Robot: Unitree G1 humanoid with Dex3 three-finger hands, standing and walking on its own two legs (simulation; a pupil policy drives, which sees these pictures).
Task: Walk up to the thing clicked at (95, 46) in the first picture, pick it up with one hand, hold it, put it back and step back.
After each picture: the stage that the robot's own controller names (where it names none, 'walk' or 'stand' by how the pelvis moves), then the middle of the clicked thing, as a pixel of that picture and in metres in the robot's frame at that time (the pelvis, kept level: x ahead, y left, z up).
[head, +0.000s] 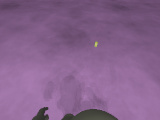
stand; (96, 44) +1.75 -0.17 -0.72
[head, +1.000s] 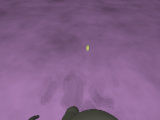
walk; (87, 48) +1.62 +0.15 -0.71
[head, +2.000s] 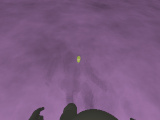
walk; (78, 59) +1.11 +0.23 -0.71
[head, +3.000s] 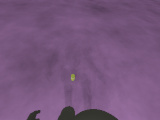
walk; (72, 77) +0.68 +0.20 -0.70
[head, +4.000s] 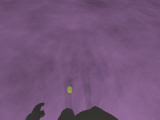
walk; (69, 89) +0.44 +0.19 -0.70
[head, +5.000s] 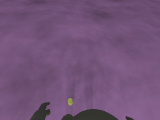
stand; (70, 101) +0.35 +0.19 -0.72
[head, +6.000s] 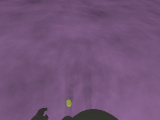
stand; (69, 103) +0.32 +0.20 -0.72
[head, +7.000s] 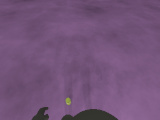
stand; (68, 101) +0.32 +0.22 -0.72
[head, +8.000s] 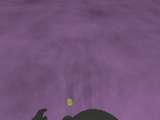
stand; (69, 102) +0.34 +0.20 -0.73
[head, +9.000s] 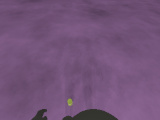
stand; (70, 102) +0.33 +0.19 -0.73
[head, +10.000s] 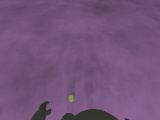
go down; (71, 98) +0.34 +0.18 -0.72
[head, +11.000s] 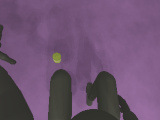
go down; (57, 58) +0.44 +0.21 -0.29
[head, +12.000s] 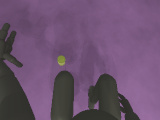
approach; (61, 60) +0.44 +0.20 -0.30
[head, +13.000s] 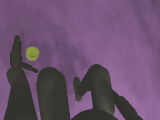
close in; (32, 54) +0.42 +0.24 -0.23
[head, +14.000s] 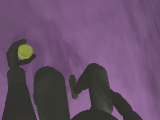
close; (25, 52) +0.42 +0.25 -0.23
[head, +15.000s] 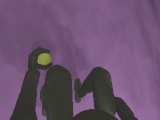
lift; (43, 59) +0.37 +0.22 -0.19
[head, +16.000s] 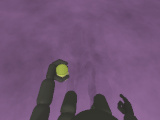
lift; (62, 73) +0.32 +0.17 +0.01
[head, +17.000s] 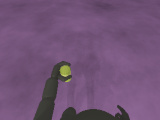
hold; (66, 74) +0.33 +0.16 +0.02
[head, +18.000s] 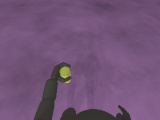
hold; (66, 75) +0.32 +0.17 +0.01
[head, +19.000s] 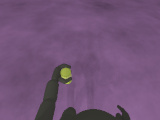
crouch; (66, 76) +0.32 +0.16 +0.01
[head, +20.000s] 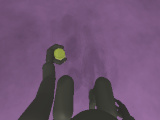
crouch; (60, 56) +0.44 +0.18 -0.08
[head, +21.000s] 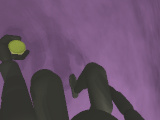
lower; (18, 49) +0.43 +0.27 -0.23
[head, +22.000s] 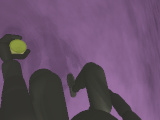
lower; (18, 48) +0.44 +0.26 -0.24
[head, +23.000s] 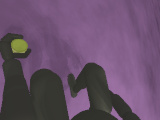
lower; (19, 48) +0.44 +0.26 -0.23
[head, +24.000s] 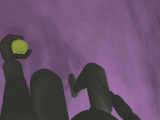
lower; (20, 49) +0.44 +0.26 -0.23
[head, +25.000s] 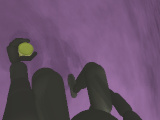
loosen; (25, 51) +0.43 +0.23 -0.23
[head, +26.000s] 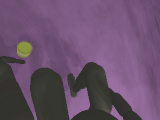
withdraw; (24, 50) +0.44 +0.24 -0.23
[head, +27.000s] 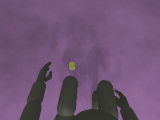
walk; (72, 66) +0.45 +0.16 -0.40
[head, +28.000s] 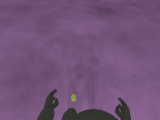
stand; (73, 97) +0.38 +0.13 -0.66
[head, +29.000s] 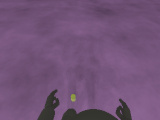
stand; (73, 97) +0.38 +0.14 -0.67
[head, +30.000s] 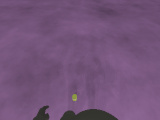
stand; (74, 97) +0.38 +0.13 -0.70
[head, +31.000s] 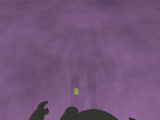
walk; (76, 91) +0.41 +0.13 -0.71
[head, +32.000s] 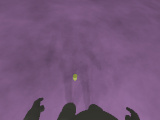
walk; (75, 77) +0.57 +0.14 -0.71
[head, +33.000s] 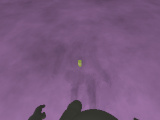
walk; (79, 63) +0.91 +0.21 -0.70
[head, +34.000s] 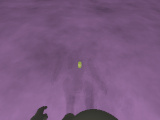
stand; (79, 64) +1.02 +0.16 -0.71
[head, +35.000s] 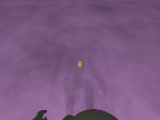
stand; (79, 64) +1.03 +0.16 -0.73
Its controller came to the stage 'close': yes
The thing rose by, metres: 0.73
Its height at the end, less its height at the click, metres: +0.00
